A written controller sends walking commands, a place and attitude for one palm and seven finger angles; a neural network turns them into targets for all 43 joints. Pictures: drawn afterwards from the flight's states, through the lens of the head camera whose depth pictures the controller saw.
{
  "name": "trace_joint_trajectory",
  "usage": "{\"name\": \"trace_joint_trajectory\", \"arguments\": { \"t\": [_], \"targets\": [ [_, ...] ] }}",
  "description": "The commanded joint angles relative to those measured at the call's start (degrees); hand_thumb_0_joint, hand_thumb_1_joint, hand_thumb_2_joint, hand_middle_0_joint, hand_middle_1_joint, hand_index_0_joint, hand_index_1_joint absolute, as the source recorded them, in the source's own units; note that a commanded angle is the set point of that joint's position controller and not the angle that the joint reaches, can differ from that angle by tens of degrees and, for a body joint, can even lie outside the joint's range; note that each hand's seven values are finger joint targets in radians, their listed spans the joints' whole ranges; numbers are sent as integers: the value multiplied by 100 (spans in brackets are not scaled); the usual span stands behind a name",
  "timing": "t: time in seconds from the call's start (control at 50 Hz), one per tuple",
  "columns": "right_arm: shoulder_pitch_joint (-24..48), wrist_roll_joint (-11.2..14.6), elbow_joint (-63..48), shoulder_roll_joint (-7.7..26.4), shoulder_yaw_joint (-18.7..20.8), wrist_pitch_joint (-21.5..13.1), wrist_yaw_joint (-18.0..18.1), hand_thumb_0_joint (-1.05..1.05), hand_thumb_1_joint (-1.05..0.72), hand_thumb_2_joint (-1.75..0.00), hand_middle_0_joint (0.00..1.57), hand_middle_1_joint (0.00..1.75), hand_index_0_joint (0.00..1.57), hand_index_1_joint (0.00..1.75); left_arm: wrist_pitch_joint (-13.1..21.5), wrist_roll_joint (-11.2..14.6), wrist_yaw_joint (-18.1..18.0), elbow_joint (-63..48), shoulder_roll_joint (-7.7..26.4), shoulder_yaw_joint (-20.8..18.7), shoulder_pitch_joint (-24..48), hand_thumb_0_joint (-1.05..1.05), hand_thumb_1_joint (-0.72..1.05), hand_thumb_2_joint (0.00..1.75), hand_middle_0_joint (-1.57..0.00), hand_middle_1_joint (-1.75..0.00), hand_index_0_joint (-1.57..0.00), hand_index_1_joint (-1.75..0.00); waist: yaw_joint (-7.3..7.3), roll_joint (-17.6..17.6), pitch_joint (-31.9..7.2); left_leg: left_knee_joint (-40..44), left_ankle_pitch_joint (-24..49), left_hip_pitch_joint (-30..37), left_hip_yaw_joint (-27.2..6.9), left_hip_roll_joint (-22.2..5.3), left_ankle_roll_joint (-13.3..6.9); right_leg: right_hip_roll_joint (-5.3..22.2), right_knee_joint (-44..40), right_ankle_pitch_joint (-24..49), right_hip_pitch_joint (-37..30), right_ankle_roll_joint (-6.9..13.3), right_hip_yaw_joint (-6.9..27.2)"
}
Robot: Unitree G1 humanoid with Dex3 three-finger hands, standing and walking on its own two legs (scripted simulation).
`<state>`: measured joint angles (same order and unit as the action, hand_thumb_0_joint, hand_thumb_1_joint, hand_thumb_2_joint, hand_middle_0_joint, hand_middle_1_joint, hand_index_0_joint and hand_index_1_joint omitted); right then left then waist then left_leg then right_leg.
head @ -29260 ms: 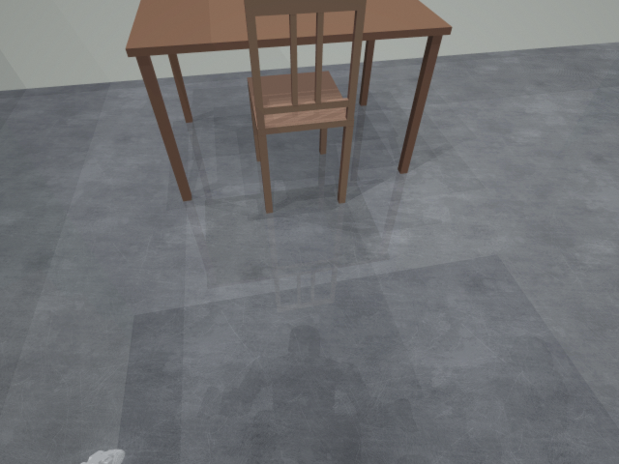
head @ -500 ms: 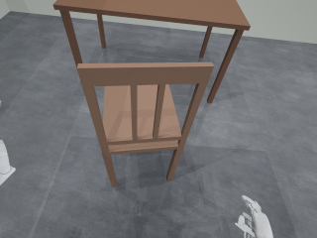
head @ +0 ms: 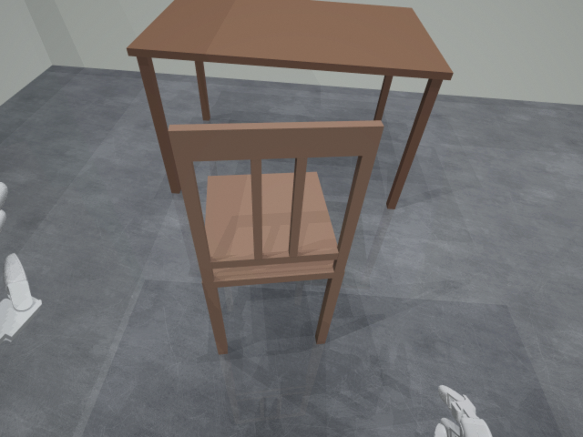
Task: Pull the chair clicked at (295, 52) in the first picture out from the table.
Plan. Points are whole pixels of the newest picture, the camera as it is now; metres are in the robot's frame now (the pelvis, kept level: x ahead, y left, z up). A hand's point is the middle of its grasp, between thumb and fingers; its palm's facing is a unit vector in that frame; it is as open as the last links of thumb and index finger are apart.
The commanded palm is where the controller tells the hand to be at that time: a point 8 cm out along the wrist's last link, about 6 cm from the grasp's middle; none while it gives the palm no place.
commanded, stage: stop stepping back and stand still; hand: left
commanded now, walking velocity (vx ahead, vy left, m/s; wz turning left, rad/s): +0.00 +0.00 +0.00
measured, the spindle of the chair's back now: (257, 213) +0.58 +0.10 -0.08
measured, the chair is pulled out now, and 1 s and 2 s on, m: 0.63 0.63 0.63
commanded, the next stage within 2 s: let the arm hang, fingers relaxed in 0.06 s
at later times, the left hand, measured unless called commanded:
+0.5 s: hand out of the picture +0.03 +0.17 -0.19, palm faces +0.09 -0.98 -0.16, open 6.9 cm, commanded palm none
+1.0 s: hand out of the picture +0.03 +0.13 -0.17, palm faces +0.09 -0.98 -0.18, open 7.3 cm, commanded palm none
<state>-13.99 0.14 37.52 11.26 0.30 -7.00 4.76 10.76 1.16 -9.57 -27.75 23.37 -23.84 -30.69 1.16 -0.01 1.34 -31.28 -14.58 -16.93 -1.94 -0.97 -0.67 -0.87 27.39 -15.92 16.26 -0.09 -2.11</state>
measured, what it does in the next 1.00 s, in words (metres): shifts its weight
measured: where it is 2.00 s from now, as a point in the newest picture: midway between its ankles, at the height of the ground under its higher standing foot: outside the picture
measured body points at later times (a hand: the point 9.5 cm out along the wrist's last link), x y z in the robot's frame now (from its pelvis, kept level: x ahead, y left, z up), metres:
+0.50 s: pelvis +0.01 -0.01 -0.01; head +0.02 +0.02 +0.43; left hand +0.02 +0.22 -0.18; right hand +0.02 -0.23 -0.15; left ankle +0.07 +0.11 -0.74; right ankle +0.05 -0.12 -0.73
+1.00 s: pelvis +0.05 -0.03 +0.00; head +0.06 -0.04 +0.45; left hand +0.03 +0.18 -0.16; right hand +0.05 -0.24 -0.16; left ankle +0.07 +0.11 -0.74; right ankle +0.05 -0.12 -0.74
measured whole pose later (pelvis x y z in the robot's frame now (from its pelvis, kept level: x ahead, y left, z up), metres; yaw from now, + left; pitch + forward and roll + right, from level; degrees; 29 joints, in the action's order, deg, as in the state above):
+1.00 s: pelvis +0.05 -0.03 +0.00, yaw +3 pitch -1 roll +0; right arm -18.2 -0.8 62.2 6.7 0.1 -0.2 2.5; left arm -0.6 -1.2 -2.8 62.1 6.2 0.6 -17.4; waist -0.5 0.7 2.3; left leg -27.1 -12.2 -13.9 -3.9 -0.3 1.7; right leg -1.6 28.0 -15.4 11.7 2.5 -1.9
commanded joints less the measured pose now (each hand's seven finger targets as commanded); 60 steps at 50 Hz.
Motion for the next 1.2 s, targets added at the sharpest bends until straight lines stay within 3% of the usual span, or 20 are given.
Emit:
{"name": "trace_joint_trajectory", "arguments": {
  "t": [0.0,0.12,0.14,0.16,0.2,0.24,0.26,0.3,0.34,0.38,0.4,0.46,0.5,0.56,0.62,0.74,0.8,0.94,1.02,1.18],
  "targets": [
    [644,56,-961,658,251,-384,30,0,-90,-90,20,30,20,30,358,-5,-74,-1019,962,-743,45,0,90,90,-20,-30,-20,-30,-79,924,-211,1750,-2283,-1422,-852,-670,-310,204,150,-405,-1403,-64,171],
    [532,82,-856,684,283,-549,23,0,-90,-90,20,30,20,30,450,-31,-79,-1026,1115,-724,165,0,90,90,-20,-30,-20,-30,-49,203,-36,1036,-1635,-712,-410,-348,-172,510,-1008,-946,-576,67,674],
    [527,-85,308,1450,502,-359,-497,0,-90,-90,20,30,20,30,-660,-509,784,3283,-100,1601,782,0,90,90,-20,-30,-20,-30,184,-8,297,-80,-175,-830,-616,-295,-153,848,-56,238,458,323,475],
    [30,-34,353,917,440,-22,-495,0,-90,-90,20,30,20,30,-1051,-397,919,3456,-452,1602,735,0,90,90,-20,-30,-20,-30,140,-20,-5,78,-258,-312,-556,-261,-106,847,-147,-347,766,457,526],
    [-153,-144,135,846,337,392,-480,0,-90,-90,20,30,20,30,-1256,-377,921,3809,-444,1738,1018,0,90,90,-20,-30,-20,-30,85,-384,228,149,-1948,-711,-821,-243,-219,851,-263,-2223,1213,435,481],
    [-394,-251,146,737,285,651,-480,0,-90,-90,20,30,20,30,-1316,-404,881,4408,-427,1813,1365,0,90,90,-20,-30,-20,-30,54,-1375,401,-398,-1549,-590,-635,31,-236,916,-529,-2470,1440,544,670],
    [-500,-262,245,684,272,698,-482,0,-90,-90,20,30,20,30,-1310,-392,879,4752,-403,1832,1477,0,90,90,-20,-30,-20,-30,63,-1403,326,-681,-1142,-340,-474,117,-207,1042,-604,-2279,1490,643,790],
    [-785,-239,523,626,249,730,-480,0,-90,-90,20,30,20,30,-1321,-347,891,5444,-329,1898,1759,0,90,90,-20,-30,-20,-30,160,-1042,168,-725,-1033,-18,-542,27,-198,1111,-507,-2231,1650,670,770],
    [-792,-251,661,655,191,705,-483,0,-90,-90,20,30,20,30,-1348,-313,917,6078,-320,1982,1641,0,90,90,-20,-30,-20,-30,100,402,351,728,-2112,-827,-1282,-317,-332,582,175,-2076,1185,381,495],
    [-372,-258,779,946,208,649,-432,0,-90,-90,20,30,20,30,-1338,-312,935,6795,-500,2010,1040,0,90,90,-20,-30,-20,-30,-314,1557,355,2229,-3168,-2009,-2091,-810,-547,39,1504,-950,-120,145,97],
    [-110,-225,833,947,217,634,-398,0,-90,-90,20,30,20,30,-1329,-313,937,7135,-572,2038,751,0,90,90,-20,-30,-20,-30,-509,1677,230,2214,-2836,-2020,-1898,-797,-593,81,1670,-592,-360,132,110],
    [-171,-174,1100,582,182,628,-342,0,-90,-90,20,30,20,30,-1242,-287,906,7737,-784,2087,406,0,90,90,-20,-30,-20,-30,-543,1533,-107,1665,-1801,-1293,-1228,-513,-540,147,798,-155,-606,159,217],
    [-693,-121,1343,286,153,615,-333,0,-90,-90,20,30,20,30,-1122,-241,857,7978,-776,2188,455,0,90,90,-20,-30,-20,-30,-292,975,-166,1056,-924,-507,-928,-205,-361,368,-219,117,-423,319,602],
    [-1191,-111,1650,145,164,698,-323,0,-90,-90,20,30,20,30,-1066,-222,835,8216,-815,2244,720,0,90,90,-20,-30,-20,-30,-24,-416,-15,265,-652,72,-502,21,-204,742,-920,-971,338,596,1110],
    [-1493,-96,1943,-54,113,692,-305,0,-90,-90,20,30,20,30,-1050,-190,815,8430,-882,2282,811,0,90,90,-20,-30,-20,-30,108,-282,70,112,-126,535,-391,-1,-194,804,-1053,-872,665,652,1000],
    [-1272,-72,2174,-22,36,590,-249,0,-90,-90,20,30,20,30,-1062,-150,761,8833,-1049,2355,463,0,90,90,-20,-30,-20,-30,-87,196,353,688,430,49,-579,-267,-220,552,-579,234,34,491,713],
    [-1188,-59,2222,2,27,554,-231,0,-90,-90,20,30,20,30,-1037,-148,739,8877,-1125,2360,487,0,90,90,-20,-30,-20,-30,-121,-182,99,689,818,200,-536,-292,-209,589,-504,765,-286,457,666],
    [-1009,-85,2340,-87,28,586,-240,0,-90,-90,20,30,20,30,-1042,-164,714,8782,-1163,2331,788,0,90,90,-20,-30,-20,-30,-116,-168,414,760,798,187,-435,-236,-152,639,-641,768,-274,464,660],
    [-959,-92,2325,-102,18,627,-233,0,-90,-90,20,30,20,30,-1069,-145,715,8793,-1097,2321,831,0,90,90,-20,-30,-20,-30,-162,179,603,845,541,52,-420,-253,-159,596,-742,468,-299,452,669],
    [-968,-90,2274,15,34,604,-235,0,-90,-90,20,30,20,30,-1043,-137,738,8605,-1025,2283,1061,0,90,90,-20,-30,-20,-30,-99,-33,208,764,947,387,-382,-267,-98,643,-704,1048,-534,452,667]
  ]
}}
